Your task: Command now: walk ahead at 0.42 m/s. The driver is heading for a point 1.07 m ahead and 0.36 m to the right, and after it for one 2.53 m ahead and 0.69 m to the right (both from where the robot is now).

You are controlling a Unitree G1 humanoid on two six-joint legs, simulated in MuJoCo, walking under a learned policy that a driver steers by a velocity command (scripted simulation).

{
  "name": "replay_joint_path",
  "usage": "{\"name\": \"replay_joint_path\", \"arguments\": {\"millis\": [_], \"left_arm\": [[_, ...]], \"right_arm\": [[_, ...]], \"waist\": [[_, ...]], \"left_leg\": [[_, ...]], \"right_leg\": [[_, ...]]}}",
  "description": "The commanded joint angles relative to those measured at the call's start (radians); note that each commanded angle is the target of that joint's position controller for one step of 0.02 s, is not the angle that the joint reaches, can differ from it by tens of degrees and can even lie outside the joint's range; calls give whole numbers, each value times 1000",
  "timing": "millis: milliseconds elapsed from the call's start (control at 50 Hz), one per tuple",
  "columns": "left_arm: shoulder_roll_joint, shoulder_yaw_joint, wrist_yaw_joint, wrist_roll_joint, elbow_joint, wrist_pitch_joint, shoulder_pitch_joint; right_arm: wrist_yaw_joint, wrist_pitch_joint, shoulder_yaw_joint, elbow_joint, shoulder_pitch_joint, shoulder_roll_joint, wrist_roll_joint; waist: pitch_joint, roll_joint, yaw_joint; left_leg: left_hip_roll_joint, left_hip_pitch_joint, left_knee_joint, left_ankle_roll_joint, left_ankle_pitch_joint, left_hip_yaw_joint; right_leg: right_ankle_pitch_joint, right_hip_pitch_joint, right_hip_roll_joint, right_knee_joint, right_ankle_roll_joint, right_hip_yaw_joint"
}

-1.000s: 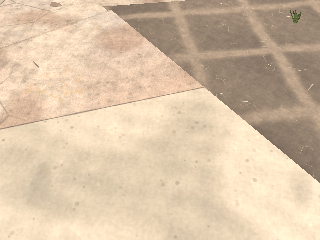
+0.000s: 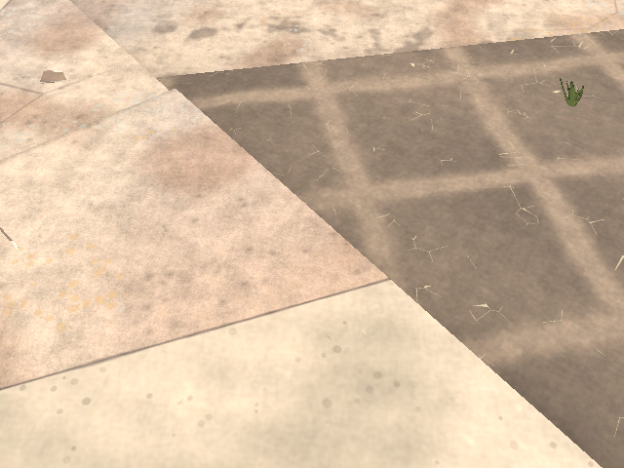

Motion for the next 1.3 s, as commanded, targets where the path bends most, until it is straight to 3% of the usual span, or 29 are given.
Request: {"name": "replay_joint_path", "arguments": {"millis": [20,160,220,240,260,280,300,340,380,460,600,620,640,660,680,720,760,820,1020,1060,1100,1120,1140,1160,1180,1200,1220,1260,1300], "left_arm": [[40,12,8,14,-41,6,37],[32,1,-11,8,-81,4,-141],[76,19,-19,23,-60,-8,-58],[123,36,-14,31,-30,-13,18],[196,50,-10,44,-16,-13,99],[158,38,-11,39,-4,4,142],[88,20,-19,26,-1,13,164],[78,10,-22,19,-28,18,12],[80,7,-17,34,-44,23,-103],[147,40,-1,13,-18,36,-43],[129,54,10,-31,-10,47,-59],[102,48,10,-33,-21,53,-85],[41,34,4,-30,-53,53,-144],[-14,25,-2,-33,-74,42,-148],[37,36,-3,-30,-77,26,-138],[97,57,-11,-24,-32,20,-53],[89,64,-10,-6,-17,25,-54],[33,59,-23,-9,-22,39,-81],[-8,26,-79,-16,-164,52,-306],[11,35,-87,-11,-180,54,-283],[78,74,-87,-11,-144,57,-78],[154,113,-73,-17,-101,62,86],[262,141,-44,-18,-73,70,211],[299,130,-44,-8,-96,58,202],[210,103,-48,9,-86,50,204],[156,89,-49,5,-83,40,155],[126,76,-51,-2,-111,33,58],[83,60,-49,9,-143,26,-32],[102,62,-39,5,-141,18,-15]], "right_arm": [[-19,-15,-17,-56,-48,-127,-4],[-38,22,-15,-9,49,-148,13],[-46,35,-15,-8,2,-145,23],[-47,35,-12,-9,24,-132,16],[-45,25,6,-10,108,-80,-10],[-39,22,37,33,236,12,-5],[-37,33,21,43,213,-59,12],[-51,69,-1,9,62,-110,22],[-71,101,-5,1,30,-82,11],[-79,98,-14,20,41,-83,13],[-65,60,-27,63,62,-57,1],[-66,58,-31,82,113,-64,-5],[-70,52,-41,109,228,-109,-11],[-72,50,-61,97,225,-196,1],[-74,32,-71,86,178,-226,-23],[-76,-1,-51,34,27,-133,-1],[-71,-8,-46,25,20,-110,7],[-70,-6,-39,48,98,-90,-11],[-72,20,-57,40,166,-155,9],[-69,28,-67,33,142,-180,21],[-72,39,-75,18,110,-210,28],[-71,36,-72,4,102,-209,27],[-62,20,-50,-48,103,-131,-6],[-45,-28,-21,-95,129,-56,8],[-39,-58,-47,-124,-8,-135,47],[-42,-66,-50,-142,-55,-145,58],[-55,-65,-55,-134,-64,-143,37],[-61,-35,-71,-132,-21,-143,18],[-60,-11,-73,-155,-28,-122,7]], "waist": [[63,71,53],[4,115,-13],[-49,112,50],[-96,70,64],[-218,-47,41],[-340,-226,36],[-359,-171,59],[-189,-36,36],[-106,-50,-11],[-104,-122,5],[-36,-68,-56],[-13,-37,-81],[-8,106,-120],[27,301,-96],[89,301,-74],[92,207,11],[65,159,10],[55,146,-11],[170,142,-69],[142,171,-27],[2,192,103],[-101,160,182],[-216,-56,183],[-401,-174,118],[-333,-71,163],[-206,-70,136],[-131,21,85],[-75,5,9],[-49,7,-9]], "left_leg": [[276,-112,-180,167,235,-188],[267,38,-26,96,427,-116],[264,103,125,48,414,-144],[202,89,236,15,391,-121],[130,-84,436,-28,112,-87],[54,-277,679,-86,-413,-59],[74,-309,797,-103,-560,-128],[134,-352,837,-119,-472,-134],[172,-247,693,-132,-378,-129],[121,-176,570,-101,-318,-39],[94,36,205,-3,-166,17],[110,98,118,18,-198,-9],[271,228,-15,62,-340,-212],[462,253,-147,110,-548,-481],[545,142,-196,165,-659,-610],[454,175,-183,73,-458,-430],[410,183,-177,22,-261,-267],[369,160,-163,12,-70,-104],[412,222,-127,11,121,104],[416,235,-18,-1,445,146],[400,208,283,-21,851,183],[361,64,516,-58,783,190],[269,-322,908,-110,124,180],[89,-535,1164,-133,-452,-48],[140,-630,1205,-104,-382,-161],[179,-660,1163,-78,-303,-136],[220,-601,1084,-73,-228,-138],[262,-465,972,-77,-162,-149],[254,-437,886,-104,-137,-131]], "right_leg": [[139,-6,-31,-156,32,-6],[280,145,70,-544,31,-45],[278,278,99,-688,-17,-45],[488,408,85,-733,-39,-40],[903,692,-75,-629,-114,95],[1017,887,-263,-629,-279,291],[798,827,-264,-693,-295,365],[427,592,-192,-781,-220,287],[225,376,-126,-860,-171,194],[-240,318,-99,-987,-184,196],[-378,196,-53,-984,-131,153],[-375,135,-5,-918,-96,122],[-326,-33,74,-670,-44,48],[-228,-217,184,-399,-16,-73],[-209,-267,151,-263,-42,57],[-44,-294,125,-180,-51,120],[59,-258,108,-153,-28,94],[166,-223,97,-129,-2,46],[138,-108,59,-441,-36,-124],[30,17,106,-477,-75,-184],[16,319,199,-522,-127,-238],[81,604,213,-574,-168,-186],[33,957,-37,-597,-266,223],[-108,1099,-249,-817,-422,780],[-55,1051,-210,-863,-348,679],[36,918,-166,-844,-300,503],[114,740,-111,-850,-263,380],[198,516,-44,-885,-241,259],[235,426,-25,-919,-256,232]]}}
Keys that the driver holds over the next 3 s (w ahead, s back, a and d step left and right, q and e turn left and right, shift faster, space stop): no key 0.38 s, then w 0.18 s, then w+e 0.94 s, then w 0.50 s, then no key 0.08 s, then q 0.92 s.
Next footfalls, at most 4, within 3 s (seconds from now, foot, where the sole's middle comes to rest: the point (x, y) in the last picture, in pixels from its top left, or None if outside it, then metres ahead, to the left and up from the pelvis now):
0.24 right None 0.29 -0.14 -0.78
0.64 left None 0.21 0.07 -0.78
1.12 right None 0.49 -0.24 -0.78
1.62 left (384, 334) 0.84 -0.18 -0.78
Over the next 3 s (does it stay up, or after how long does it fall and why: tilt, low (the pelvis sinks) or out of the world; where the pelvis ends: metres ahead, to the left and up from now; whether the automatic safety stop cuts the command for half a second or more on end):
stays up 0.96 -0.40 -0.09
